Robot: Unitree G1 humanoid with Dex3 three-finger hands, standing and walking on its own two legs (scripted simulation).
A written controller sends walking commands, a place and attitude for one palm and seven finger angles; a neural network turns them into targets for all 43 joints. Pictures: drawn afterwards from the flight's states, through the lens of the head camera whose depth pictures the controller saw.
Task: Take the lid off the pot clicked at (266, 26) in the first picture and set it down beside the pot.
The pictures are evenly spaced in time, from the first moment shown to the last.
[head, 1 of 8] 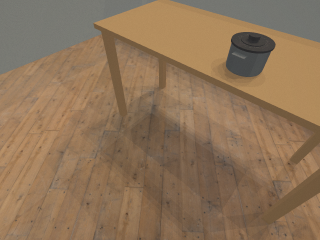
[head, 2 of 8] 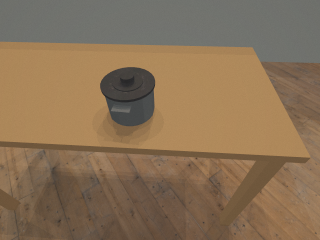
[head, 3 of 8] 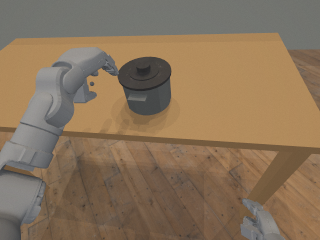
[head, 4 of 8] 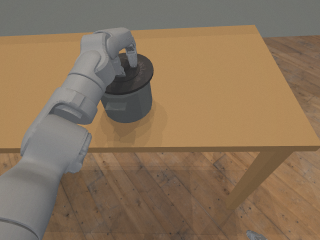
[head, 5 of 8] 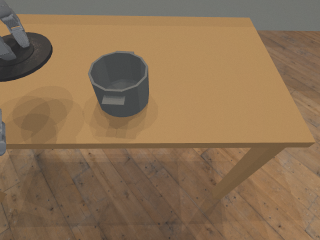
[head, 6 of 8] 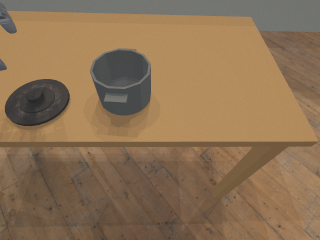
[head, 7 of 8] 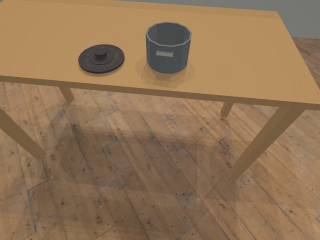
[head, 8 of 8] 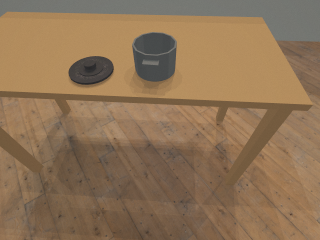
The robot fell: no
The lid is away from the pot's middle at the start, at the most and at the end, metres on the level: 0.00 0.25 0.24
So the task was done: yes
